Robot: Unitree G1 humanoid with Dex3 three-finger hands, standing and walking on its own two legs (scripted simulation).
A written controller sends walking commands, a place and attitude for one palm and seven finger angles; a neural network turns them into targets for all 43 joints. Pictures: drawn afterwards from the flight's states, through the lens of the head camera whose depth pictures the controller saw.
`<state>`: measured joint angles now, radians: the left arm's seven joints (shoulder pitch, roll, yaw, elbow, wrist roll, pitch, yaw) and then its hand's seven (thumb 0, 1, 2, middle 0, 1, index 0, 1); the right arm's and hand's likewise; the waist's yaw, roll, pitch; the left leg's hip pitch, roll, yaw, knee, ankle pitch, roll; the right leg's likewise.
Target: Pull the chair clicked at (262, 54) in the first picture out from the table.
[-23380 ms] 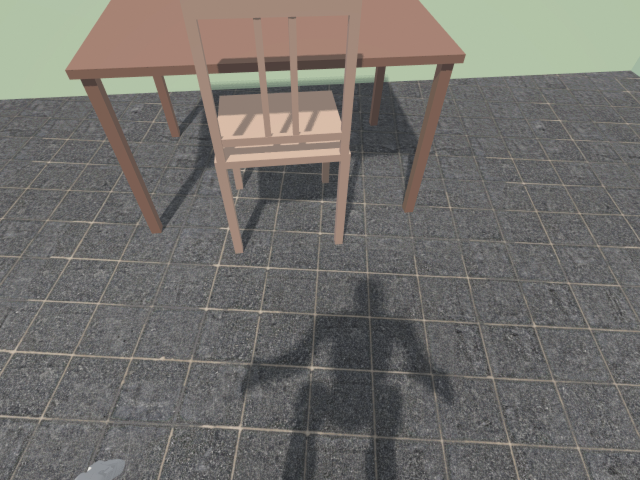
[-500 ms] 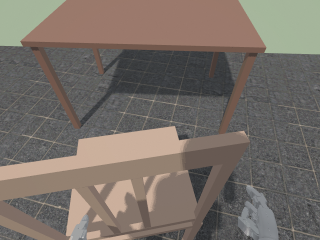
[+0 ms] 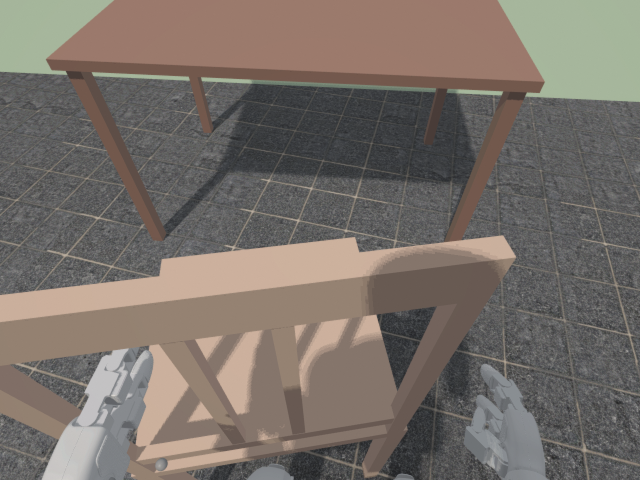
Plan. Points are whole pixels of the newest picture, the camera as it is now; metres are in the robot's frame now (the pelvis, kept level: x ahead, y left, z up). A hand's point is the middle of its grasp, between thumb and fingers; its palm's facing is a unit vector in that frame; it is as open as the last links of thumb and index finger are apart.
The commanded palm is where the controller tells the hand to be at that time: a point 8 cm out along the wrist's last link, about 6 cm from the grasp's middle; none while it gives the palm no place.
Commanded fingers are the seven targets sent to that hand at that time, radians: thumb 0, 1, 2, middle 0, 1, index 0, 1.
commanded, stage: draw the hand back to the body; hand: left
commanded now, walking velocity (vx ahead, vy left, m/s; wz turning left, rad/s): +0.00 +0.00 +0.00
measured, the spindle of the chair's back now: (215, 399) +0.21 +0.14 +0.02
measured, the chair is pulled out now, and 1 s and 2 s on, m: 0.63 0.62 0.66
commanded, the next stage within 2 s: step back with the hand held close in 1.18 s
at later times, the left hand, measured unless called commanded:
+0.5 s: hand (93, 413) +0.16 +0.21 +0.14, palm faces +0.22 -0.88 -0.41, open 13.7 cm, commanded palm +0.12 +0.27 +0.20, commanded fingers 0.00 0.39 0.65 -0.13 -0.19 -0.13 -0.19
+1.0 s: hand (72, 385) +0.18 +0.24 +0.14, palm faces +0.33 -0.83 -0.45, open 7.5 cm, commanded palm +0.16 +0.28 +0.25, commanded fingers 0.00 0.90 0.90 -0.20 -0.30 -0.20 -0.30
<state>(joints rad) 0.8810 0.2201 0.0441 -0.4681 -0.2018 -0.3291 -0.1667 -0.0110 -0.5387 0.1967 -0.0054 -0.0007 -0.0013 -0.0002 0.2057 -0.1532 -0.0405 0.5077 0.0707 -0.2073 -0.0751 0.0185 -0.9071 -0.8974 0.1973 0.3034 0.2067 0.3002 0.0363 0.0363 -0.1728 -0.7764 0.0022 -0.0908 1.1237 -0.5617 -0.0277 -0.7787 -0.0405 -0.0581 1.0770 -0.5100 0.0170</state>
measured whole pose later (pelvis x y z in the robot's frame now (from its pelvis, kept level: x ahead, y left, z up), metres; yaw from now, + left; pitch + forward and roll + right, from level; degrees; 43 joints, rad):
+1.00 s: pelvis +0.03 -0.02 +0.07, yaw +2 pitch -3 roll +0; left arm 0.61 0.40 0.16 -0.40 -0.10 0.20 0.15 0.01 0.84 0.87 -0.30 -0.29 -0.24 -0.28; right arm 0.18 -0.22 0.05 0.69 0.03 -0.30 -0.12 0.02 -0.91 -0.90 0.20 0.30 0.21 0.30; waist 0.10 0.06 0.04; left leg -0.15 0.02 -0.10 0.54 -0.35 -0.05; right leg -0.16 -0.03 -0.09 0.54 -0.34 -0.01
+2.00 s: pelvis -0.08 -0.02 +0.06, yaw +1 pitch -2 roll -2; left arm 0.72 0.63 0.26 -0.59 -0.10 0.02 0.10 0.01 0.90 0.89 -0.29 -0.30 -0.31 -0.30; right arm 0.18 -0.20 0.03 0.62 0.03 -0.17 -0.14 0.02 -0.91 -0.90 0.20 0.30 0.21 0.30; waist 0.03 -0.04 0.19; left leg -0.41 0.03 -0.13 0.69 -0.32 -0.03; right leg -0.38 -0.01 -0.10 0.58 -0.17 -0.03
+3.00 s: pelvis -0.25 -0.07 +0.07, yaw +0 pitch -1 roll +0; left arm 0.70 0.70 0.41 -0.51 -0.06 -0.14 0.02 0.01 0.89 0.89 -0.40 -0.35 -0.35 -0.35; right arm 0.28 -0.19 0.02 0.61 0.03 -0.22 -0.07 0.02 -0.91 -0.90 0.20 0.30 0.21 0.30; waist -0.03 -0.06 0.07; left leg -0.37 -0.03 -0.05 0.55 -0.16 0.01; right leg -0.25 -0.01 -0.08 0.61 -0.40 0.01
